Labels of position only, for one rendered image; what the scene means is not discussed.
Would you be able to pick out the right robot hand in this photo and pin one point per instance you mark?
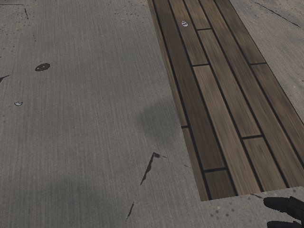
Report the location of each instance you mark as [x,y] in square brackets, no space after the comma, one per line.
[292,206]

